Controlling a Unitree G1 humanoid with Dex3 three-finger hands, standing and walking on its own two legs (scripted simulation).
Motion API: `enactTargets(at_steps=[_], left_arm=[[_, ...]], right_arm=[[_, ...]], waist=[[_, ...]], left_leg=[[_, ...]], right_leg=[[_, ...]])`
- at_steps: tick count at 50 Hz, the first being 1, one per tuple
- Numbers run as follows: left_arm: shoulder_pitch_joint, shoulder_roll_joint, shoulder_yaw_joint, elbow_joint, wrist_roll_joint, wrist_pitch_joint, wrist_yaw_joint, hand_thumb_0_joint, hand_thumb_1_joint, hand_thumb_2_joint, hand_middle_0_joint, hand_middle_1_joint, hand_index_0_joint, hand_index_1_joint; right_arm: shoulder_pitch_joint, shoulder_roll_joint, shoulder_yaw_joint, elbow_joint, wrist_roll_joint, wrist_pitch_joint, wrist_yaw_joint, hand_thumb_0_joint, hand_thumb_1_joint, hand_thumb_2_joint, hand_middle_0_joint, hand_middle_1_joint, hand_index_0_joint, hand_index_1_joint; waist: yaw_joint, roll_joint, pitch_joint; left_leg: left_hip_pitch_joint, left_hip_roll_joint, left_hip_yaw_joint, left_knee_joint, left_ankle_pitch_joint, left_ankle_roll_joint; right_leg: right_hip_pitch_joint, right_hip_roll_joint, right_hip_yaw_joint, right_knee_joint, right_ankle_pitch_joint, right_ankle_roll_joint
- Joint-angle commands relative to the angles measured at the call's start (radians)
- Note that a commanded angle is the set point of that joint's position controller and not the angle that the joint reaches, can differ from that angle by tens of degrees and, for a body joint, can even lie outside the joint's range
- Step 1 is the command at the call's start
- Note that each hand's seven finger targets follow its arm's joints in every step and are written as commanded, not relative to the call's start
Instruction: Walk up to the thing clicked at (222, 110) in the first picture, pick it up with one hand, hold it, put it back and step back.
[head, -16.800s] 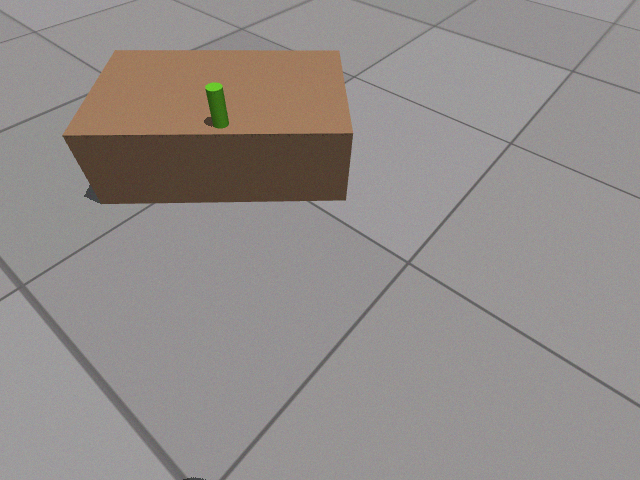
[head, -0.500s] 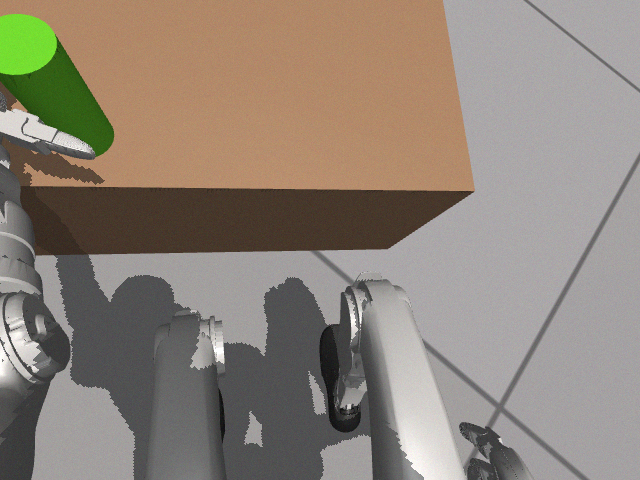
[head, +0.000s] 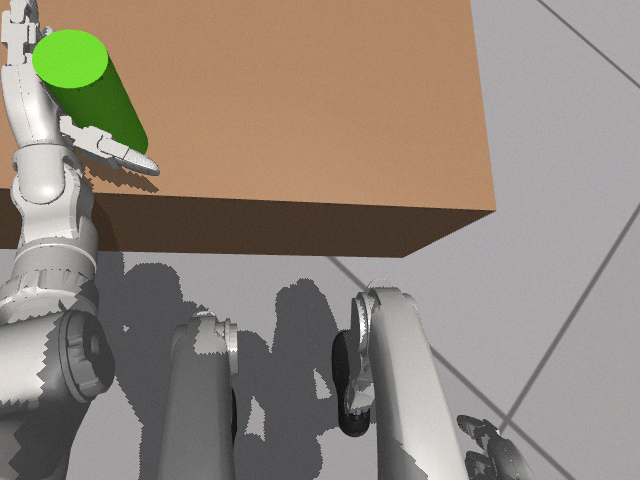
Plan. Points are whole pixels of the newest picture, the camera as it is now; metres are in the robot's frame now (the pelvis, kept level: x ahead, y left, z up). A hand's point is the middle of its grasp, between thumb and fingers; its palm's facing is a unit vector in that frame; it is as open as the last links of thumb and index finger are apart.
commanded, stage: close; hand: left
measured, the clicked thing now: (101, 108) +0.52 +0.19 -0.02
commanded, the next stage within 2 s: settle in 0.96 s
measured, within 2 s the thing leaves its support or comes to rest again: leaves its support in 1.44 s
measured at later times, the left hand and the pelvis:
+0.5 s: hand (108, 105) +0.53 +0.18 -0.02, palm faces +0.14 -0.99 -0.02, open 13.5 cm; pelvis -0.01 +0.00 -0.01, yaw +0 degrees
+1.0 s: hand (114, 106) +0.53 +0.18 -0.03, palm faces +0.14 -0.99 -0.02, open 8.4 cm; pelvis -0.01 +0.00 -0.03, yaw +0 degrees
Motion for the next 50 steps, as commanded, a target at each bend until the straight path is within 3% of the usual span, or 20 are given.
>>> enactTargets(at_steps=[1,3,5,8,9,10,13,15,16,19,20,21,25,27,31,33,40,42,45,50], left_arm=[[-0.342,0.174,0.006,-0.166,-0.002,-0.079,0.008,0.000,-0.611,0.061,-0.072,-0.066,-0.075,-0.063],[-0.347,0.186,0.014,-0.173,-0.009,-0.088,0.003,0.000,-0.611,0.058,-0.074,-0.071,-0.079,-0.066],[-0.367,0.189,0.004,-0.175,-0.009,-0.097,-0.006,0.000,-0.543,0.133,-0.234,-0.216,-0.239,-0.206],[-0.401,0.196,-0.003,-0.171,-0.012,-0.108,-0.021,0.000,-0.496,0.211,-0.353,-0.322,-0.364,-0.310],[-0.412,0.181,-0.018,-0.171,-0.009,-0.110,-0.022,0.000,-0.486,0.218,-0.367,-0.330,-0.378,-0.318],[-0.416,0.202,0.002,-0.173,-0.013,-0.115,-0.019,0.000,-0.462,0.232,-0.380,-0.345,-0.391,-0.333],[-0.417,0.197,-0.012,-0.183,-0.005,-0.115,-0.019,0.000,-0.405,0.284,-0.440,-0.399,-0.450,-0.387],[-0.401,0.162,-0.037,-0.155,0.001,-0.106,-0.016,0.000,-0.381,0.323,-0.491,-0.446,-0.501,-0.434],[-0.417,0.182,-0.024,-0.162,0.002,-0.105,-0.012,0.000,-0.376,0.336,-0.505,-0.462,-0.515,-0.452],[-0.421,0.149,-0.045,-0.146,-0.006,-0.094,-0.006,0.000,-0.309,0.381,-0.566,-0.511,-0.576,-0.500],[-0.409,0.173,-0.029,-0.137,-0.009,-0.092,-0.008,0.000,-0.301,0.404,-0.593,-0.537,-0.603,-0.527],[-0.436,0.162,-0.048,-0.147,-0.008,-0.093,-0.009,0.000,-0.269,0.417,-0.608,-0.551,-0.619,-0.539],[-0.424,0.167,-0.042,-0.108,-0.009,-0.095,-0.007,0.000,-0.155,0.518,-0.705,-0.655,-0.716,-0.643],[-0.418,0.161,-0.044,-0.074,-0.003,-0.094,-0.011,0.000,-0.093,0.541,-0.764,-0.693,-0.777,-0.679],[-0.447,0.167,-0.043,-0.092,0.007,-0.098,-0.001,0.000,0.023,0.632,-0.834,-0.772,-0.845,-0.759],[-0.480,0.172,-0.048,-0.097,0.008,-0.102,0.012,0.000,0.072,0.694,-0.891,-0.828,-0.899,-0.818],[-0.519,0.194,-0.045,-0.095,0.029,-0.102,0.037,0.000,0.311,0.868,-1.072,-1.004,-1.079,-0.994],[-0.513,0.197,-0.044,-0.081,0.034,-0.101,0.039,0.000,0.351,0.931,-1.116,-1.063,-1.122,-1.054],[-0.488,0.177,-0.045,-0.023,0.032,-0.095,0.037,0.000,0.376,1.020,-1.168,-1.142,-1.175,-1.135],[-0.493,0.211,-0.030,-0.029,0.028,-0.096,0.028,0.000,0.370,1.047,-1.198,-1.182,-1.208,-1.173]], right_arm=[[0.209,-0.211,-0.075,-0.028,-0.004,0.003,-0.009,0.000,-0.913,-0.902,0.200,0.300,0.200,0.300],[0.202,-0.212,-0.071,-0.035,-0.003,0.002,-0.007,0.000,-0.916,-0.902,0.200,0.300,0.200,0.300],[0.197,-0.207,-0.070,-0.032,-0.005,0.002,-0.007,0.000,-0.918,-0.899,0.200,0.299,0.200,0.299],[0.194,-0.209,-0.066,-0.028,-0.007,0.001,-0.007,0.000,-0.922,-0.898,0.200,0.299,0.200,0.299],[0.196,-0.205,-0.066,-0.027,-0.010,0.001,-0.007,0.000,-0.921,-0.898,0.200,0.299,0.200,0.299],[0.188,-0.211,-0.065,-0.032,-0.007,0.001,-0.007,0.000,-0.922,-0.898,0.200,0.299,0.200,0.299],[0.194,-0.209,-0.066,-0.029,-0.013,0.004,-0.007,0.000,-0.918,-0.898,0.200,0.299,0.200,0.299],[0.187,-0.206,-0.064,-0.030,-0.011,0.006,-0.006,0.000,-0.917,-0.897,0.200,0.299,0.200,0.299],[0.196,-0.208,-0.066,-0.025,-0.010,0.008,-0.006,0.000,-0.917,-0.898,0.200,0.299,0.200,0.299],[0.186,-0.212,-0.068,-0.030,-0.007,0.007,-0.008,0.000,-0.916,-0.897,0.200,0.299,0.200,0.299],[0.182,-0.212,-0.068,-0.028,-0.005,0.007,-0.009,0.000,-0.916,-0.896,0.200,0.299,0.200,0.299],[0.182,-0.215,-0.069,-0.027,-0.006,0.008,-0.010,0.000,-0.913,-0.895,0.200,0.299,0.200,0.299],[0.178,-0.211,-0.064,-0.027,-0.005,0.005,-0.010,0.000,-0.906,-0.894,0.200,0.299,0.200,0.299],[0.183,-0.214,-0.063,-0.029,-0.009,0.007,-0.007,0.000,-0.910,-0.894,0.200,0.299,0.200,0.299],[0.194,-0.218,-0.061,-0.022,-0.014,0.010,-0.004,0.000,-0.899,-0.892,0.200,0.299,0.200,0.299],[0.187,-0.217,-0.062,-0.024,-0.014,0.011,-0.005,0.000,-0.900,-0.893,0.200,0.299,0.200,0.299],[0.197,-0.225,-0.059,-0.018,-0.019,0.020,-0.001,0.000,-0.891,-0.891,0.200,0.299,0.200,0.299],[0.196,-0.225,-0.059,-0.021,-0.020,0.022,-0.002,0.000,-0.893,-0.892,0.200,0.299,0.199,0.299],[0.186,-0.227,-0.054,-0.021,-0.020,0.024,0.001,0.000,-0.890,-0.892,0.200,0.299,0.199,0.299],[0.176,-0.229,-0.051,-0.027,-0.017,0.025,0.001,0.000,-0.889,-0.892,0.200,0.299,0.199,0.299]], waist=[[-0.032,0.114,-0.649],[-0.033,0.091,-0.654],[-0.037,0.098,-0.672],[-0.040,0.134,-0.683],[-0.043,0.141,-0.680],[-0.034,0.147,-0.664],[-0.023,0.185,-0.711],[-0.030,0.191,-0.673],[-0.035,0.178,-0.684],[-0.047,0.145,-0.640],[-0.041,0.134,-0.638],[-0.049,0.140,-0.630],[-0.050,0.100,-0.597],[-0.058,0.116,-0.613],[-0.047,0.164,-0.630],[-0.052,0.148,-0.631],[-0.057,0.173,-0.649],[-0.061,0.161,-0.654],[-0.069,0.145,-0.585],[-0.063,0.124,-0.584]], left_leg=[[0.308,0.004,0.048,-0.294,0.245,0.027],[0.271,0.002,0.055,-0.283,0.231,0.032],[0.277,0.003,0.062,-0.275,0.234,0.033],[0.291,0.003,0.061,-0.266,0.245,0.028],[0.293,0.003,0.063,-0.262,0.244,0.028],[0.303,0.003,0.052,-0.276,0.225,0.024],[0.337,0.003,0.065,-0.275,0.244,0.021],[0.342,0.004,0.056,-0.287,0.222,0.018],[0.319,0.003,0.060,-0.281,0.214,0.022],[0.289,0.002,0.053,-0.281,0.155,0.028],[0.275,0.002,0.058,-0.274,0.148,0.031],[0.281,0.002,0.055,-0.271,0.147,0.031],[0.225,-0.001,0.064,-0.256,0.136,0.037],[0.241,-0.002,0.060,-0.251,0.164,0.033],[0.273,0.000,0.054,-0.248,0.203,0.022],[0.244,-0.004,0.057,-0.245,0.160,0.028],[0.269,-0.002,0.045,-0.239,0.168,0.022],[0.251,-0.005,0.052,-0.238,0.148,0.026],[0.226,-0.002,0.038,-0.243,0.108,0.025],[0.179,-0.007,0.053,-0.227,0.069,0.035]], right_leg=[[0.494,0.038,-0.056,-0.150,0.154,-0.082],[0.519,0.039,-0.055,-0.146,0.147,-0.078],[0.528,0.041,-0.049,-0.148,0.154,-0.076],[0.502,0.040,-0.049,-0.129,0.161,-0.079],[0.496,0.039,-0.048,-0.130,0.163,-0.078],[0.464,0.038,-0.052,-0.126,0.133,-0.081],[0.494,0.038,-0.051,-0.123,0.149,-0.082],[0.452,0.035,-0.056,-0.122,0.127,-0.084],[0.468,0.038,-0.055,-0.125,0.124,-0.082],[0.438,0.035,-0.059,-0.135,0.080,-0.078],[0.449,0.036,-0.056,-0.137,0.073,-0.075],[0.426,0.034,-0.055,-0.135,0.075,-0.075],[0.442,0.037,-0.052,-0.134,0.064,-0.071],[0.431,0.035,-0.056,-0.120,0.087,-0.074],[0.398,0.030,-0.058,-0.089,0.113,-0.081],[0.403,0.031,-0.057,-0.097,0.082,-0.078],[0.365,0.027,-0.062,-0.073,0.090,-0.079],[0.382,0.028,-0.062,-0.078,0.074,-0.077],[0.325,0.027,-0.068,-0.072,0.037,-0.076],[0.348,0.028,-0.063,-0.076,0.009,-0.071]])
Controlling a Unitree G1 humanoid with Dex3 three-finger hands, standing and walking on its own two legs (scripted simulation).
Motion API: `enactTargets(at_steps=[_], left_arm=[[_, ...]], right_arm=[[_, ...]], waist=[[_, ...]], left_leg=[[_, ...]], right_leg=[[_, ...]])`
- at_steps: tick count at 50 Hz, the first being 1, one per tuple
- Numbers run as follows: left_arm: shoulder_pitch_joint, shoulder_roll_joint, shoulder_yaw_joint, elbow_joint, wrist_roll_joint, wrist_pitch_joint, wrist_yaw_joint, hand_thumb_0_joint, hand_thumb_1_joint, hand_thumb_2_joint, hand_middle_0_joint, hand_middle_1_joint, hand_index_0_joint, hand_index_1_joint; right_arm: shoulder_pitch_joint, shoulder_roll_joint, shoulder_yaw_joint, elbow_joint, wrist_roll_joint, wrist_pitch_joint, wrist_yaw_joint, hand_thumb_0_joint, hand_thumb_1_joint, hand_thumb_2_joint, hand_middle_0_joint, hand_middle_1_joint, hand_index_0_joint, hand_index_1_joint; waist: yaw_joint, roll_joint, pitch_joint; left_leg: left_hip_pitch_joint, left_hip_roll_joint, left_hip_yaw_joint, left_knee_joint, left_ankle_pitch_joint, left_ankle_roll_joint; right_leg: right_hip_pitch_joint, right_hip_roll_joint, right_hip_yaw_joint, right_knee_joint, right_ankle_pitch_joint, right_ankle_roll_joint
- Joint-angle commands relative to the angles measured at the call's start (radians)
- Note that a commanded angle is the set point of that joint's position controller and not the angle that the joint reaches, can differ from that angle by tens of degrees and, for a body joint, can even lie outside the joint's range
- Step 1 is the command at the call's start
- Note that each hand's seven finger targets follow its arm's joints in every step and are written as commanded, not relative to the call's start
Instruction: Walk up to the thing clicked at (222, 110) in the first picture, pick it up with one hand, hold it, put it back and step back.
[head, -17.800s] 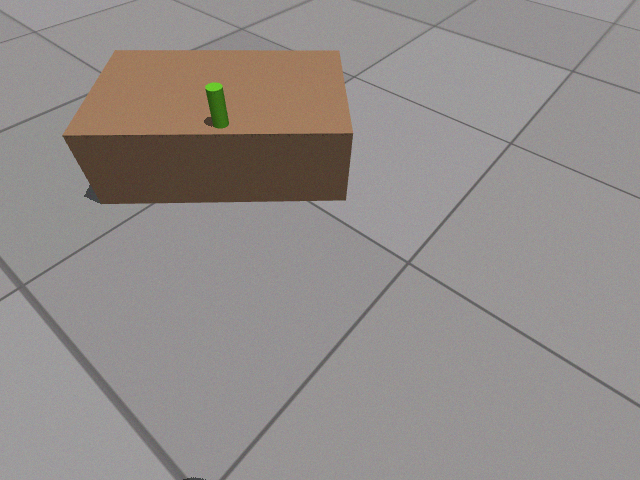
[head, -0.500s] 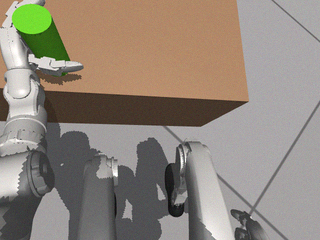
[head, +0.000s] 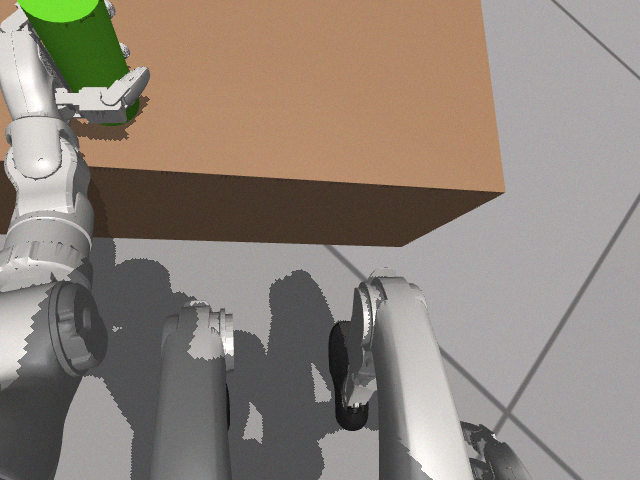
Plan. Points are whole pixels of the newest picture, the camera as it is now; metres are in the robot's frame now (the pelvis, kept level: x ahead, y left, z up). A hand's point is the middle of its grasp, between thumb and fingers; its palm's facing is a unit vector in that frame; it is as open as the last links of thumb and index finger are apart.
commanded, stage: settle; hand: left
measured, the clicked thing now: (89, 57) +0.56 +0.18 +0.01
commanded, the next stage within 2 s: lift in 1.22 s
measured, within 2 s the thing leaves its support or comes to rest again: leaves its support in 0.44 s
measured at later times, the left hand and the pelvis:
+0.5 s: hand (95, 58) +0.55 +0.17 +0.02, palm faces +0.11 -0.99 -0.05, open 8.5 cm; pelvis +0.01 +0.00 +0.02, yaw +0 degrees
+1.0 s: hand out of the picture +0.56 +0.16 +0.09, palm faces +0.11 -0.99 -0.03, open 8.4 cm; pelvis +0.03 +0.00 +0.09, yaw +0 degrees
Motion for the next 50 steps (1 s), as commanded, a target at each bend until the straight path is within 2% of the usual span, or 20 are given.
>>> enactTargets(at_steps=[1,3,8,10,12,17,19,21,22,26,30,36,37,38,40,41,45,48,49,50], left_arm=[[-0.379,0.167,0.002,-0.140,0.009,-0.046,0.007,0.000,0.392,1.068,-1.206,-1.196,-1.216,-1.188],[-0.346,0.162,0.003,-0.116,0.010,-0.043,0.003,0.000,0.364,1.075,-1.224,-1.218,-1.235,-1.208],[-0.362,0.164,0.001,-0.158,0.022,-0.031,-0.010,0.000,0.350,1.124,-1.195,-1.251,-1.200,-1.252],[-0.384,0.178,0.007,-0.188,0.023,-0.023,-0.002,0.000,0.294,1.136,-1.189,-1.251,-1.190,-1.258],[-0.376,0.185,0.024,-0.213,0.017,-0.013,0.007,0.000,0.326,1.150,-1.207,-1.266,-1.208,-1.273],[-0.426,0.208,0.011,-0.348,0.003,-0.002,0.003,0.000,0.313,1.155,-1.223,-1.279,-1.223,-1.287],[-0.440,0.231,0.026,-0.418,-0.008,0.004,0.005,0.000,0.313,1.162,-1.225,-1.287,-1.224,-1.295],[-0.476,0.223,0.006,-0.498,-0.024,0.011,-0.001,0.000,0.292,1.153,-1.216,-1.281,-1.217,-1.288],[-0.445,0.219,0.016,-0.488,-0.030,0.023,-0.004,0.000,0.310,1.155,-1.202,-1.280,-1.205,-1.285],[-0.415,0.201,0.008,-0.517,-0.049,0.056,-0.005,0.000,0.330,1.174,-1.211,-1.285,-1.211,-1.293],[-0.309,0.147,-0.004,-0.402,-0.049,0.084,-0.002,0.000,0.336,1.192,-1.206,-1.292,-1.207,-1.300],[-0.282,0.107,-0.018,-0.397,-0.065,0.080,-0.014,0.000,0.338,1.202,-1.225,-1.303,-1.232,-1.306],[-0.233,0.119,0.004,-0.341,-0.062,0.082,-0.014,0.000,0.332,1.205,-1.220,-1.306,-1.227,-1.309],[-0.287,0.115,-0.021,-0.416,-0.062,0.072,-0.015,0.000,0.342,1.208,-1.228,-1.308,-1.235,-1.311],[-0.268,0.170,0.026,-0.422,-0.058,0.064,-0.006,0.000,0.334,1.230,-1.248,-1.332,-1.256,-1.336],[-0.295,0.131,-0.007,-0.447,-0.064,0.058,-0.010,0.000,0.343,1.222,-1.238,-1.316,-1.244,-1.320],[-0.313,0.177,0.015,-0.505,-0.058,0.038,-0.001,0.000,0.362,1.233,-1.244,-1.319,-1.247,-1.326],[-0.327,0.149,0.002,-0.521,-0.063,0.033,0.000,0.000,0.375,1.243,-1.237,-1.315,-1.239,-1.323],[-0.314,0.171,0.020,-0.523,-0.060,0.034,0.003,0.000,0.367,1.249,-1.233,-1.317,-1.235,-1.327],[-0.312,0.153,0.001,-0.513,-0.060,0.037,0.001,0.000,0.362,1.252,-1.249,-1.331,-1.251,-1.339]], right_arm=[[0.190,-0.218,-0.071,-0.031,-0.004,-0.006,-0.012,0.000,-0.887,-0.892,0.200,0.299,0.199,0.299],[0.186,-0.217,-0.071,-0.035,-0.003,-0.006,-0.011,0.000,-0.887,-0.891,0.200,0.299,0.199,0.299],[0.205,-0.223,-0.075,-0.033,-0.004,0.002,-0.011,0.000,-0.897,-0.896,0.201,0.300,0.200,0.300],[0.202,-0.223,-0.078,-0.037,-0.003,0.007,-0.013,0.000,-0.896,-0.898,0.200,0.300,0.200,0.300],[0.213,-0.225,-0.080,-0.043,0.001,0.011,-0.014,0.000,-0.894,-0.897,0.200,0.300,0.200,0.300],[0.204,-0.218,-0.088,-0.056,0.012,0.010,-0.022,0.000,-0.898,-0.898,0.200,0.300,0.200,0.300],[0.207,-0.213,-0.089,-0.068,0.019,0.010,-0.027,0.000,-0.899,-0.899,0.200,0.300,0.200,0.300],[0.213,-0.219,-0.095,-0.072,0.027,0.009,-0.034,0.000,-0.901,-0.900,0.200,0.300,0.200,0.300],[0.226,-0.224,-0.098,-0.069,0.030,0.009,-0.038,0.000,-0.900,-0.900,0.200,0.300,0.200,0.300],[0.207,-0.211,-0.096,-0.078,0.043,0.004,-0.048,0.000,-0.897,-0.900,0.200,0.300,0.200,0.300],[0.232,-0.201,-0.101,-0.036,0.043,0.006,-0.049,0.000,-0.895,-0.900,0.200,0.300,0.200,0.300],[0.202,-0.182,-0.094,-0.069,0.049,-0.011,-0.047,0.000,-0.887,-0.897,0.200,0.300,0.200,0.300],[0.211,-0.190,-0.100,-0.063,0.047,-0.012,-0.048,0.000,-0.889,-0.897,0.200,0.300,0.200,0.300],[0.198,-0.186,-0.099,-0.078,0.047,-0.013,-0.047,0.000,-0.888,-0.897,0.200,0.300,0.200,0.300],[0.207,-0.192,-0.106,-0.084,0.046,-0.013,-0.047,0.000,-0.888,-0.897,0.200,0.300,0.200,0.300],[0.207,-0.178,-0.099,-0.080,0.045,-0.015,-0.047,0.000,-0.883,-0.896,0.200,0.300,0.200,0.300],[0.211,-0.186,-0.105,-0.082,0.041,-0.017,-0.048,0.000,-0.887,-0.898,0.200,0.300,0.200,0.300],[0.220,-0.177,-0.101,-0.070,0.039,-0.018,-0.050,0.000,-0.886,-0.898,0.200,0.300,0.200,0.300],[0.225,-0.179,-0.103,-0.066,0.038,-0.017,-0.051,0.000,-0.885,-0.899,0.200,0.300,0.200,0.300],[0.218,-0.175,-0.103,-0.071,0.038,-0.017,-0.051,0.000,-0.888,-0.899,0.200,0.300,0.200,0.300]], waist=[[-0.049,0.144,-0.598],[-0.046,0.126,-0.587],[-0.034,0.189,-0.650],[-0.029,0.192,-0.658],[-0.023,0.176,-0.691],[-0.016,0.193,-0.745],[-0.006,0.194,-0.801],[-0.006,0.240,-0.838],[-0.005,0.254,-0.864],[0.001,0.228,-0.802],[-0.009,0.181,-0.669],[0.002,0.128,-0.625],[0.004,0.127,-0.628],[0.008,0.139,-0.658],[0.024,0.139,-0.686],[0.025,0.146,-0.702],[0.031,0.195,-0.775],[0.020,0.199,-0.803],[0.025,0.182,-0.803],[0.022,0.169,-0.794]], left_leg=[[0.263,0.008,0.054,-0.319,0.047,0.037],[0.241,0.006,0.060,-0.316,0.038,0.040],[0.337,0.012,0.052,-0.314,0.154,0.024],[0.342,0.013,0.050,-0.323,0.129,0.025],[0.354,0.011,0.053,-0.328,0.149,0.026],[0.387,0.012,0.059,-0.354,0.119,0.032],[0.419,0.013,0.060,-0.364,0.142,0.033],[0.494,0.018,0.046,-0.395,0.169,0.027],[0.546,0.021,0.037,-0.403,0.235,0.020],[0.565,0.027,0.029,-0.445,0.234,0.021],[0.528,0.032,0.028,-0.472,0.214,0.024],[0.525,0.033,0.033,-0.504,0.218,0.029],[0.534,0.035,0.034,-0.502,0.247,0.028],[0.552,0.035,0.036,-0.507,0.253,0.027],[0.554,0.032,0.040,-0.523,0.251,0.029],[0.575,0.033,0.045,-0.524,0.270,0.027],[0.657,0.036,0.040,-0.544,0.333,0.020],[0.691,0.037,0.040,-0.550,0.381,0.018],[0.674,0.037,0.044,-0.556,0.368,0.022],[0.655,0.036,0.048,-0.563,0.345,0.024]], right_leg=[[0.457,0.034,-0.075,-0.166,-0.013,-0.072],[0.464,0.035,-0.075,-0.168,-0.024,-0.071],[0.454,0.031,-0.075,-0.137,0.072,-0.081],[0.459,0.031,-0.073,-0.147,0.053,-0.081],[0.503,0.030,-0.072,-0.157,0.070,-0.079],[0.556,0.030,-0.066,-0.188,0.046,-0.078],[0.604,0.031,-0.061,-0.203,0.067,-0.078],[0.602,0.029,-0.061,-0.212,0.091,-0.084],[0.617,0.028,-0.063,-0.211,0.143,-0.087],[0.625,0.034,-0.058,-0.260,0.134,-0.089],[0.609,0.037,-0.059,-0.302,0.111,-0.089],[0.673,0.042,-0.055,-0.354,0.120,-0.088],[0.679,0.044,-0.056,-0.352,0.144,-0.089],[0.689,0.045,-0.053,-0.355,0.149,-0.090],[0.737,0.046,-0.049,-0.371,0.151,-0.088],[0.752,0.047,-0.046,-0.373,0.170,-0.090],[0.779,0.050,-0.048,-0.376,0.216,-0.095],[0.808,0.047,-0.045,-0.386,0.267,-0.096],[0.840,0.050,-0.044,-0.398,0.264,-0.094],[0.862,0.052,-0.040,-0.410,0.256,-0.093]])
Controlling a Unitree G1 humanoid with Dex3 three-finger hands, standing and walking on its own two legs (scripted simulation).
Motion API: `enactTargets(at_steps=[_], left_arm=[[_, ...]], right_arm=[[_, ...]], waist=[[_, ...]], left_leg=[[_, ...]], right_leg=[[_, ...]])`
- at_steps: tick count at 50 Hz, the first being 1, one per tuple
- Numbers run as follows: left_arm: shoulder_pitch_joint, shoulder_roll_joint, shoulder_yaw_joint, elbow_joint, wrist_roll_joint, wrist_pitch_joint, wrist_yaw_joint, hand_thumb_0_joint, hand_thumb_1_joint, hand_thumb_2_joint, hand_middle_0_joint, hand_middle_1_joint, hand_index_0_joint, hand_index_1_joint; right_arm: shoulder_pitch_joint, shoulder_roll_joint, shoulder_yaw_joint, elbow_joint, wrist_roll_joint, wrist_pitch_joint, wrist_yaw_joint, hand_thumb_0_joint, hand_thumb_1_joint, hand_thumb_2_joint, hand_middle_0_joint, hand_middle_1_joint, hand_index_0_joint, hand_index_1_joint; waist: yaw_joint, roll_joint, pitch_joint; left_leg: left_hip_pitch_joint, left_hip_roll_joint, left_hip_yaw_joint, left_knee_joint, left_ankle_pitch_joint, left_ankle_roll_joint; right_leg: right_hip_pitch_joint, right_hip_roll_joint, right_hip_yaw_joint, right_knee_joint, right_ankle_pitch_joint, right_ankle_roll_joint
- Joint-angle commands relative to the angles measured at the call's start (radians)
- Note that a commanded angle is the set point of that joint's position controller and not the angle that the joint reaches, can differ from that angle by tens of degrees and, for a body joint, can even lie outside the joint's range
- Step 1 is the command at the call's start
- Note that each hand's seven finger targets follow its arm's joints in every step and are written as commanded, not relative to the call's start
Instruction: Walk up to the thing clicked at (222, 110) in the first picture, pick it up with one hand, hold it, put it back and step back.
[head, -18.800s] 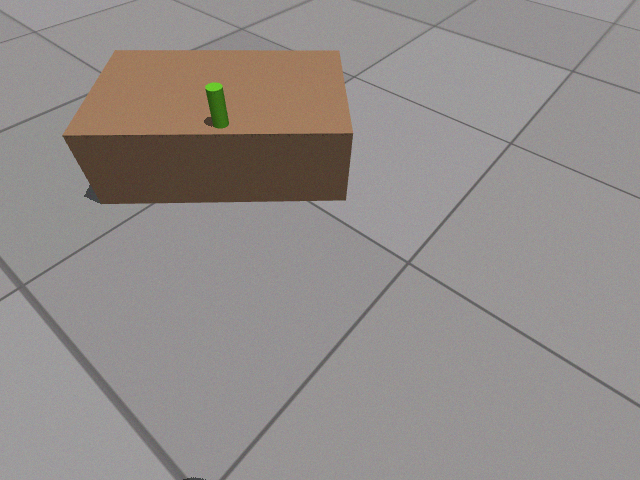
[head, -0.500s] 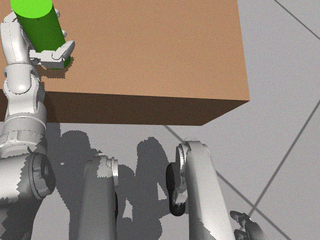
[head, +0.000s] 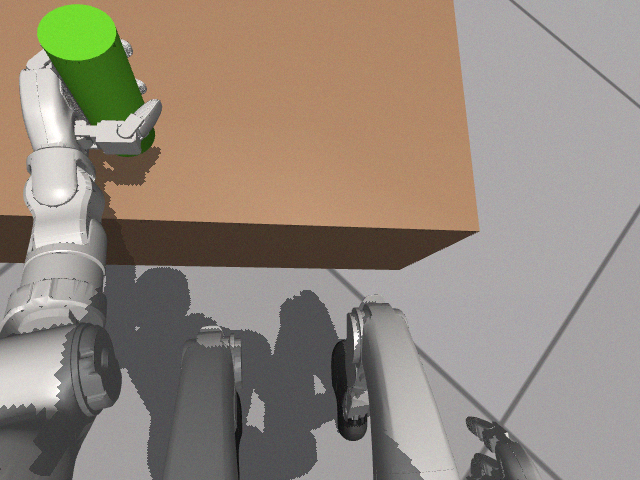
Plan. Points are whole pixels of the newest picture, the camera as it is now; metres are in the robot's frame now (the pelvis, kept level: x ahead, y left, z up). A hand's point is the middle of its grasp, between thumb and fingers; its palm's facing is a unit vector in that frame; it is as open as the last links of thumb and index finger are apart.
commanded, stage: settle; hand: left
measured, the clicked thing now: (107, 92) +0.53 +0.17 +0.01
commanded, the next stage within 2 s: lift in 0.22 s
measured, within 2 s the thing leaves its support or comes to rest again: neither
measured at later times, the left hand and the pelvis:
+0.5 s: hand (110, 100) +0.51 +0.17 +0.03, palm faces +0.11 -0.99 -0.04, open 8.4 cm; pelvis +0.00 +0.00 +0.03, yaw +0 degrees
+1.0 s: hand (56, 85) +0.45 +0.16 +0.14, palm faces +0.13 -0.99 -0.02, open 8.4 cm; pelvis +0.02 +0.00 +0.12, yaw +0 degrees
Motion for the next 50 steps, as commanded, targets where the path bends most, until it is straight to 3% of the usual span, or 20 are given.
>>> enactTargets(at_steps=[1,4,9,13,15,18,19,21,22,26,32,35,36,38,39,42,43,44,47,50], left_arm=[[-0.447,0.225,0.028,-0.258,-0.020,-0.096,0.009,0.000,0.366,1.260,-1.245,-1.331,-1.247,-1.340],[-0.422,0.202,0.008,-0.227,-0.018,-0.090,0.004,0.000,0.402,1.256,-1.225,-1.314,-1.228,-1.323],[-0.366,0.164,0.008,-0.183,-0.032,-0.092,-0.005,0.000,0.426,1.256,-1.225,-1.312,-1.230,-1.318],[-0.380,0.186,0.020,-0.198,-0.029,-0.111,0.004,0.000,0.420,1.264,-1.236,-1.325,-1.244,-1.330],[-0.364,0.186,0.020,-0.181,-0.028,-0.121,0.007,0.000,0.437,1.282,-1.232,-1.325,-1.237,-1.332],[-0.358,0.208,0.031,-0.197,-0.017,-0.140,0.013,0.000,0.392,1.237,-1.245,-1.366,-1.269,-1.353],[-0.386,0.182,0.000,-0.243,-0.017,-0.146,0.007,0.000,0.397,1.243,-1.254,-1.372,-1.278,-1.359],[-0.350,0.217,0.022,-0.229,-0.012,-0.142,0.004,0.000,0.402,1.244,-1.263,-1.376,-1.286,-1.364],[-0.381,0.194,-0.005,-0.297,-0.018,-0.145,0.002,0.000,0.385,1.248,-1.261,-1.376,-1.283,-1.365],[-0.355,0.176,-0.002,-0.354,-0.044,-0.122,-0.005,0.000,0.367,1.255,-1.266,-1.387,-1.288,-1.377],[-0.234,0.119,-0.018,-0.380,-0.053,-0.085,0.020,0.000,0.406,1.265,-1.256,-1.381,-1.278,-1.371],[-0.107,0.088,-0.032,-0.318,-0.056,-0.070,0.020,0.000,0.394,1.264,-1.257,-1.380,-1.280,-1.370],[-0.161,0.073,-0.047,-0.425,-0.064,-0.082,0.017,0.000,0.414,1.264,-1.257,-1.383,-1.281,-1.371],[-0.133,0.082,-0.048,-0.453,-0.068,-0.077,0.013,0.000,0.412,1.247,-1.265,-1.378,-1.290,-1.364],[-0.097,0.058,-0.070,-0.446,-0.067,-0.072,0.011,0.000,0.398,1.255,-1.266,-1.389,-1.293,-1.374],[-0.028,0.027,-0.074,-0.480,-0.075,-0.063,0.025,0.000,0.416,1.272,-1.262,-1.392,-1.288,-1.379],[-0.021,0.066,-0.046,-0.526,-0.072,-0.065,0.035,0.000,0.427,1.275,-1.261,-1.384,-1.284,-1.372],[0.008,0.032,-0.069,-0.526,-0.074,-0.059,0.039,0.000,0.428,1.274,-1.263,-1.383,-1.286,-1.372],[0.049,0.036,-0.075,-0.596,-0.076,-0.049,0.053,0.000,0.403,1.287,-1.270,-1.396,-1.293,-1.387],[0.064,0.006,-0.123,-0.641,-0.079,-0.037,0.052,0.000,0.411,1.298,-1.284,-1.405,-1.305,-1.398]], right_arm=[[0.198,-0.177,-0.069,-0.021,-0.005,-0.012,-0.016,0.000,-0.884,-0.898,0.200,0.300,0.200,0.300],[0.192,-0.175,-0.072,-0.011,-0.005,-0.014,-0.018,0.000,-0.884,-0.898,0.200,0.300,0.200,0.300],[0.188,-0.171,-0.071,-0.007,-0.003,-0.020,-0.019,0.000,-0.883,-0.897,0.200,0.300,0.200,0.300],[0.184,-0.163,-0.067,-0.013,-0.003,-0.023,-0.019,0.000,-0.883,-0.897,0.200,0.300,0.200,0.300],[0.170,-0.165,-0.069,-0.013,-0.005,-0.024,-0.018,0.000,-0.878,-0.897,0.200,0.300,0.200,0.300],[0.164,-0.167,-0.074,-0.013,-0.006,-0.025,-0.016,0.000,-0.910,-0.903,0.200,0.300,0.200,0.300],[0.160,-0.160,-0.072,-0.019,-0.007,-0.027,-0.017,0.000,-0.910,-0.903,0.199,0.299,0.200,0.299],[0.172,-0.175,-0.080,-0.011,-0.009,-0.021,-0.017,0.000,-0.914,-0.904,0.199,0.299,0.200,0.300],[0.161,-0.165,-0.077,-0.025,-0.007,-0.022,-0.018,0.000,-0.911,-0.904,0.200,0.300,0.200,0.300],[0.165,-0.162,-0.079,-0.022,0.001,-0.020,-0.023,0.000,-0.915,-0.905,0.199,0.300,0.200,0.300],[0.146,-0.152,-0.092,-0.012,0.012,-0.025,-0.036,0.000,-0.902,-0.902,0.200,0.300,0.200,0.300],[0.145,-0.151,-0.101,0.024,0.018,-0.028,-0.039,0.000,-0.899,-0.901,0.200,0.300,0.200,0.300],[0.127,-0.142,-0.098,-0.008,0.020,-0.034,-0.039,0.000,-0.900,-0.900,0.200,0.300,0.200,0.300],[0.113,-0.135,-0.095,-0.022,0.026,-0.042,-0.043,0.000,-0.904,-0.900,0.200,0.300,0.200,0.300],[0.111,-0.134,-0.095,-0.024,0.027,-0.042,-0.044,0.000,-0.906,-0.900,0.200,0.300,0.200,0.300],[0.103,-0.130,-0.100,-0.016,0.029,-0.046,-0.046,0.000,-0.901,-0.900,0.200,0.300,0.200,0.300],[0.097,-0.126,-0.096,-0.026,0.031,-0.047,-0.047,0.000,-0.897,-0.899,0.200,0.300,0.200,0.300],[0.090,-0.123,-0.097,-0.027,0.031,-0.046,-0.046,0.000,-0.897,-0.899,0.200,0.300,0.200,0.300],[0.077,-0.116,-0.097,-0.039,0.036,-0.047,-0.052,0.000,-0.895,-0.898,0.200,0.300,0.200,0.300],[0.063,-0.106,-0.091,-0.045,0.039,-0.051,-0.058,0.000,-0.897,-0.899,0.200,0.300,0.200,0.300]], waist=[[-0.006,0.145,-0.750],[-0.017,0.147,-0.703],[-0.017,0.101,-0.666],[-0.006,0.093,-0.672],[-0.001,0.103,-0.640],[0.014,0.128,-0.663],[0.006,0.151,-0.672],[0.007,0.164,-0.708],[0.018,0.155,-0.726],[0.022,0.173,-0.782],[0.032,0.092,-0.664],[0.033,0.051,-0.559],[0.033,0.056,-0.593],[0.052,0.060,-0.624],[0.046,0.075,-0.614],[0.062,0.069,-0.572],[0.081,0.075,-0.575],[0.079,0.084,-0.567],[0.088,0.069,-0.545],[0.080,0.067,-0.506]], left_leg=[[0.377,0.000,0.041,-0.291,0.336,0.027],[0.388,0.003,0.038,-0.311,0.299,0.027],[0.367,0.005,0.041,-0.312,0.329,0.030],[0.351,0.002,0.048,-0.314,0.343,0.031],[0.365,0.003,0.041,-0.335,0.300,0.029],[0.413,0.006,0.037,-0.351,0.293,0.025],[0.439,0.007,0.035,-0.358,0.311,0.022],[0.477,0.005,0.029,-0.374,0.312,0.020],[0.479,0.005,0.038,-0.381,0.308,0.023],[0.552,0.008,0.035,-0.400,0.377,0.020],[0.548,0.014,0.031,-0.468,0.313,0.025],[0.527,0.016,0.032,-0.506,0.251,0.031],[0.553,0.017,0.029,-0.512,0.268,0.029],[0.607,0.017,0.034,-0.530,0.316,0.027],[0.627,0.018,0.030,-0.540,0.347,0.022],[0.675,0.021,0.029,-0.577,0.383,0.017],[0.681,0.018,0.032,-0.595,0.376,0.018],[0.718,0.022,0.026,-0.613,0.379,0.015],[0.765,0.023,0.027,-0.660,0.357,0.016],[0.805,0.024,0.028,-0.701,0.355,0.017]], right_leg=[[0.590,0.035,-0.020,-0.173,0.261,-0.084],[0.566,0.038,-0.025,-0.197,0.216,-0.083],[0.600,0.037,-0.023,-0.211,0.264,-0.082],[0.640,0.038,-0.016,-0.220,0.284,-0.082],[0.604,0.042,-0.022,-0.229,0.221,-0.083],[0.588,0.043,-0.024,-0.234,0.198,-0.085],[0.574,0.043,-0.028,-0.234,0.211,-0.087],[0.600,0.044,-0.031,-0.243,0.208,-0.087],[0.638,0.046,-0.027,-0.258,0.212,-0.085],[0.695,0.042,-0.027,-0.275,0.280,-0.086],[0.751,0.049,-0.031,-0.360,0.226,-0.078],[0.769,0.054,-0.031,-0.407,0.167,-0.070],[0.782,0.052,-0.030,-0.415,0.188,-0.071],[0.844,0.052,-0.026,-0.439,0.231,-0.071],[0.842,0.053,-0.032,-0.439,0.256,-0.074],[0.874,0.055,-0.032,-0.471,0.286,-0.074],[0.909,0.056,-0.028,-0.490,0.279,-0.073],[0.900,0.056,-0.030,-0.498,0.277,-0.074],[0.964,0.061,-0.031,-0.554,0.261,-0.067],[1.004,0.062,-0.029,-0.596,0.264,-0.063]])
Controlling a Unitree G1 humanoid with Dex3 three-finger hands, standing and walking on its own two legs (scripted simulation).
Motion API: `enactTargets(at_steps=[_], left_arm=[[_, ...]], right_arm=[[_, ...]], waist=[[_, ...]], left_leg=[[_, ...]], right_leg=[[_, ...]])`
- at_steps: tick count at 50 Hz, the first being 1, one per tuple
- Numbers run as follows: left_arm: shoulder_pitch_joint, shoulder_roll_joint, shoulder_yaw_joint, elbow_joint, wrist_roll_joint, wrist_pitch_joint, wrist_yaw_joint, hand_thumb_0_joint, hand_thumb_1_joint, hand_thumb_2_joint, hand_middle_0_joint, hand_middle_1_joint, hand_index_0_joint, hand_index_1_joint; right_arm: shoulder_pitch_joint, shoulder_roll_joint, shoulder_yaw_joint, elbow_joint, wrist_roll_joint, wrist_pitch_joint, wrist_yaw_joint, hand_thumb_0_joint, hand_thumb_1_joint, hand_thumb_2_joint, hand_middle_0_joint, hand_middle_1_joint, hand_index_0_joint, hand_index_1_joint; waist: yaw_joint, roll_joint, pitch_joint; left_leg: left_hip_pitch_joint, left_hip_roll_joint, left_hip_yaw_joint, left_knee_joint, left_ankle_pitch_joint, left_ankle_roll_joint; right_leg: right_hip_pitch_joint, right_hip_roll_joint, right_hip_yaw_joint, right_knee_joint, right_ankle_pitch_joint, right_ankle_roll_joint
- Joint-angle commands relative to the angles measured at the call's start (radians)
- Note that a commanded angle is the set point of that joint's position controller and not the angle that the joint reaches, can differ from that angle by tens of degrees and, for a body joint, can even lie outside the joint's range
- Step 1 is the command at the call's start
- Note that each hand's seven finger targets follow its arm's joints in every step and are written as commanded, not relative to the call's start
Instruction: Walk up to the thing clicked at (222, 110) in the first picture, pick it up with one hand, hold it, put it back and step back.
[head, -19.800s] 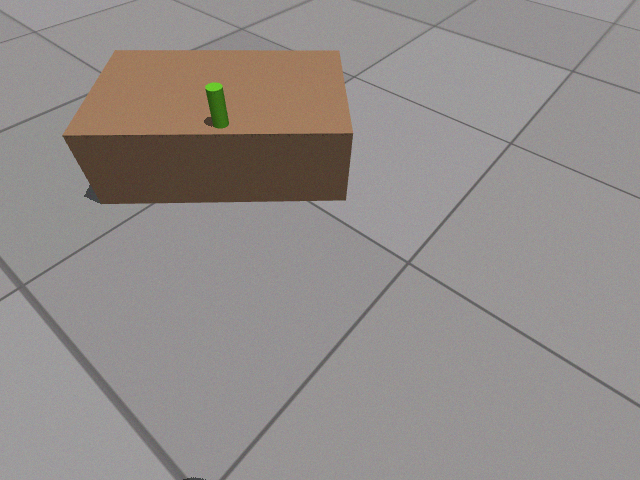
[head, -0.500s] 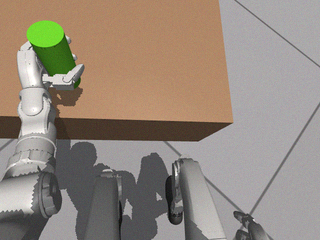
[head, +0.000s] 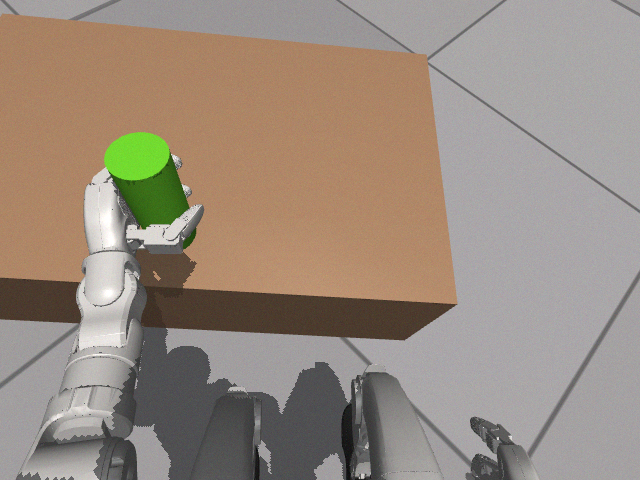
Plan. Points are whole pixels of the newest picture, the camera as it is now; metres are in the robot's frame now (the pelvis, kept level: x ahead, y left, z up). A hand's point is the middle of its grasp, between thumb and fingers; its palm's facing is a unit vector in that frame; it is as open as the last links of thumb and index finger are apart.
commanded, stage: lift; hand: left
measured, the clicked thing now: (157, 199) +0.43 +0.17 +0.03
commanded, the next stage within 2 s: hold in 1.02 s
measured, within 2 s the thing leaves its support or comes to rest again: neither
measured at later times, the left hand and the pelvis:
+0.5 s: hand (139, 191) +0.40 +0.17 +0.10, palm faces +0.13 -0.99 -0.02, open 8.4 cm; pelvis +0.02 +0.00 +0.07, yaw +0 degrees
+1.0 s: hand (133, 179) +0.39 +0.16 +0.14, palm faces +0.11 -0.99 +0.00, open 8.5 cm; pelvis +0.04 -0.01 +0.09, yaw +0 degrees
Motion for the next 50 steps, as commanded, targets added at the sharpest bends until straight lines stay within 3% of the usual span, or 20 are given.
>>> enactTargets(at_steps=[1,2,4,5,10,12,13,14,16,19,22,26,29,33,35,39,42,46,49,50], left_arm=[[-0.321,0.145,-0.011,-0.317,-0.020,-0.075,0.012,0.000,0.400,1.299,-1.278,-1.401,-1.298,-1.395],[-0.304,0.151,-0.005,-0.298,-0.017,-0.065,0.012,0.000,0.382,1.296,-1.282,-1.405,-1.303,-1.398],[-0.306,0.124,-0.041,-0.312,-0.022,-0.056,0.009,0.000,0.379,1.288,-1.283,-1.396,-1.301,-1.392],[-0.275,0.128,-0.024,-0.286,-0.023,-0.049,0.010,0.000,0.382,1.290,-1.282,-1.394,-1.300,-1.390],[-0.231,0.092,-0.065,-0.313,-0.022,-0.041,0.008,0.000,0.397,1.286,-1.296,-1.396,-1.314,-1.392],[-0.222,0.117,-0.040,-0.333,-0.023,-0.044,0.012,0.000,0.395,1.297,-1.317,-1.412,-1.332,-1.410],[-0.207,0.102,-0.058,-0.338,-0.020,-0.040,0.017,0.000,0.384,1.297,-1.322,-1.417,-1.337,-1.415],[-0.221,0.115,-0.041,-0.382,-0.026,-0.046,0.022,0.000,0.355,1.302,-1.324,-1.421,-1.338,-1.422],[-0.210,0.083,-0.071,-0.405,-0.032,-0.045,0.023,0.000,0.355,1.286,-1.307,-1.409,-1.326,-1.404],[-0.158,0.123,-0.036,-0.395,-0.023,-0.037,0.029,0.000,0.357,1.291,-1.296,-1.410,-1.313,-1.406],[-0.177,0.088,-0.071,-0.457,-0.030,-0.042,0.026,0.000,0.345,1.278,-1.275,-1.388,-1.291,-1.387],[-0.072,0.096,-0.054,-0.355,-0.036,-0.017,0.009,0.000,0.343,1.270,-1.267,-1.392,-1.288,-1.385],[-0.116,0.079,-0.086,-0.427,-0.039,-0.019,-0.003,0.000,0.355,1.261,-1.260,-1.377,-1.280,-1.371],[-0.047,0.095,-0.048,-0.409,-0.048,-0.015,-0.008,0.000,0.353,1.265,-1.258,-1.383,-1.280,-1.376],[-0.049,0.070,-0.069,-0.435,-0.055,-0.019,-0.008,0.000,0.350,1.256,-1.247,-1.373,-1.269,-1.365],[-0.057,0.094,-0.047,-0.455,-0.054,-0.025,-0.005,0.000,0.382,1.272,-1.247,-1.375,-1.266,-1.369],[-0.070,0.082,-0.059,-0.489,-0.055,-0.035,-0.008,0.000,0.400,1.283,-1.246,-1.377,-1.263,-1.374],[-0.028,0.067,-0.070,-0.456,-0.054,-0.031,-0.014,0.000,0.415,1.293,-1.254,-1.383,-1.270,-1.380],[0.005,0.084,-0.053,-0.420,-0.052,-0.026,-0.019,0.000,0.409,1.291,-1.253,-1.388,-1.272,-1.383],[-0.049,0.061,-0.079,-0.487,-0.057,-0.034,-0.021,0.000,0.415,1.298,-1.264,-1.395,-1.282,-1.391]], right_arm=[[0.070,-0.147,-0.053,-0.093,0.002,-0.034,-0.019,0.000,-0.896,-0.899,0.200,0.300,0.200,0.300],[0.078,-0.145,-0.052,-0.077,0.000,-0.034,-0.022,0.000,-0.898,-0.899,0.200,0.300,0.200,0.300],[0.060,-0.139,-0.048,-0.085,0.001,-0.039,-0.024,0.000,-0.897,-0.899,0.200,0.300,0.200,0.300],[0.072,-0.143,-0.053,-0.081,0.001,-0.040,-0.025,0.000,-0.897,-0.899,0.200,0.300,0.200,0.300],[0.053,-0.140,-0.049,-0.098,-0.002,-0.048,-0.022,0.000,-0.893,-0.897,0.200,0.300,0.200,0.300],[0.040,-0.136,-0.046,-0.105,-0.001,-0.050,-0.022,0.000,-0.898,-0.898,0.200,0.300,0.200,0.300],[0.038,-0.129,-0.044,-0.113,-0.002,-0.050,-0.020,0.000,-0.898,-0.898,0.200,0.300,0.200,0.300],[0.031,-0.129,-0.042,-0.120,-0.001,-0.051,-0.020,0.000,-0.898,-0.898,0.199,0.300,0.200,0.300],[0.036,-0.121,-0.038,-0.123,-0.004,-0.053,-0.022,0.000,-0.899,-0.897,0.200,0.300,0.200,0.300],[0.040,-0.127,-0.041,-0.116,-0.003,-0.050,-0.028,0.000,-0.904,-0.899,0.200,0.300,0.200,0.300],[0.043,-0.120,-0.038,-0.128,-0.004,-0.048,-0.030,0.000,-0.902,-0.899,0.200,0.300,0.200,0.300],[0.053,-0.129,-0.045,-0.104,-0.001,-0.045,-0.031,0.000,-0.899,-0.898,0.200,0.300,0.200,0.300],[0.045,-0.120,-0.043,-0.126,0.002,-0.047,-0.030,0.000,-0.897,-0.898,0.200,0.300,0.200,0.300],[0.049,-0.117,-0.045,-0.119,0.004,-0.049,-0.027,0.000,-0.900,-0.898,0.200,0.300,0.200,0.300],[0.039,-0.118,-0.044,-0.127,0.004,-0.048,-0.024,0.000,-0.896,-0.897,0.200,0.300,0.200,0.300],[0.035,-0.109,-0.042,-0.123,0.003,-0.046,-0.026,0.000,-0.894,-0.897,0.200,0.300,0.200,0.300],[0.039,-0.112,-0.046,-0.125,0.002,-0.048,-0.028,0.000,-0.894,-0.898,0.200,0.300,0.200,0.300],[0.034,-0.115,-0.047,-0.119,0.002,-0.050,-0.029,0.000,-0.890,-0.897,0.200,0.300,0.200,0.300],[0.027,-0.125,-0.054,-0.118,-0.001,-0.048,-0.028,0.000,-0.885,-0.895,0.200,0.300,0.200,0.300],[0.028,-0.113,-0.048,-0.122,-0.001,-0.051,-0.026,0.000,-0.884,-0.895,0.200,0.300,0.200,0.300]], waist=[[-0.007,0.040,-0.485],[-0.006,0.033,-0.448],[-0.006,0.042,-0.400],[-0.003,0.026,-0.404],[0.016,0.048,-0.345],[0.033,0.051,-0.328],[0.030,0.033,-0.328],[0.041,0.037,-0.337],[0.028,0.065,-0.375],[0.042,0.054,-0.344],[0.035,0.052,-0.369],[0.043,0.023,-0.278],[0.032,0.022,-0.309],[0.054,0.014,-0.291],[0.052,0.021,-0.270],[0.053,0.015,-0.265],[0.046,0.020,-0.275],[0.044,0.018,-0.250],[0.052,0.023,-0.223],[0.043,0.027,-0.243]], left_leg=[[0.294,-0.014,0.017,-0.293,0.276,0.021],[0.289,-0.014,0.019,-0.306,0.270,0.022],[0.322,-0.012,0.017,-0.337,0.250,0.021],[0.327,-0.013,0.024,-0.337,0.268,0.023],[0.407,-0.009,0.017,-0.411,0.265,0.015],[0.426,-0.007,0.010,-0.444,0.251,0.013],[0.421,-0.009,0.015,-0.455,0.230,0.017],[0.433,-0.009,0.017,-0.467,0.227,0.017],[0.485,-0.011,0.021,-0.469,0.310,0.010],[0.514,-0.009,0.021,-0.491,0.371,0.006],[0.559,-0.005,0.023,-0.504,0.409,0.004],[0.554,-0.002,0.022,-0.537,0.421,0.006],[0.576,-0.005,0.036,-0.549,0.423,0.009],[0.590,-0.003,0.034,-0.567,0.474,0.004],[0.616,-0.002,0.033,-0.587,0.475,0.002],[0.618,-0.007,0.042,-0.599,0.445,0.009],[0.644,-0.007,0.046,-0.610,0.459,0.008],[0.673,-0.005,0.045,-0.624,0.489,0.004],[0.677,-0.005,0.045,-0.634,0.482,0.006],[0.683,-0.003,0.043,-0.639,0.494,0.002]], right_leg=[[0.489,0.035,-0.009,-0.213,0.204,-0.054],[0.497,0.037,-0.009,-0.230,0.199,-0.052],[0.489,0.038,-0.009,-0.260,0.177,-0.052],[0.523,0.037,-0.005,-0.276,0.198,-0.050],[0.537,0.039,-0.016,-0.324,0.182,-0.051],[0.554,0.038,-0.019,-0.343,0.169,-0.049],[0.590,0.038,-0.017,-0.360,0.155,-0.046],[0.607,0.038,-0.016,-0.369,0.156,-0.045],[0.632,0.042,-0.022,-0.366,0.224,-0.048],[0.658,0.044,-0.025,-0.377,0.266,-0.051],[0.694,0.044,-0.024,-0.391,0.300,-0.052],[0.710,0.047,-0.028,-0.421,0.301,-0.051],[0.765,0.045,-0.018,-0.450,0.321,-0.049],[0.804,0.047,-0.025,-0.459,0.353,-0.051],[0.797,0.049,-0.027,-0.467,0.347,-0.052],[0.845,0.046,-0.017,-0.498,0.343,-0.046],[0.860,0.044,-0.012,-0.507,0.366,-0.046],[0.870,0.045,-0.017,-0.518,0.386,-0.047],[0.869,0.047,-0.019,-0.535,0.374,-0.045],[0.878,0.047,-0.020,-0.531,0.385,-0.048]])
